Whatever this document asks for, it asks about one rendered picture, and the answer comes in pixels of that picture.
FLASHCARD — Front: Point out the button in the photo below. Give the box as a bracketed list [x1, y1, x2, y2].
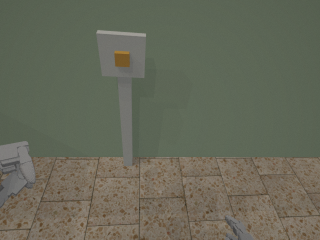
[114, 50, 130, 67]

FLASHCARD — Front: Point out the robot right hand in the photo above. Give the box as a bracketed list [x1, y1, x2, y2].
[225, 215, 254, 240]

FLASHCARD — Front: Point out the robot left hand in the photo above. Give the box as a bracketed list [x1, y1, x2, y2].
[0, 141, 36, 208]

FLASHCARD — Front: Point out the panel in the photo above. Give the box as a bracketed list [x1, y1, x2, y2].
[96, 30, 146, 166]

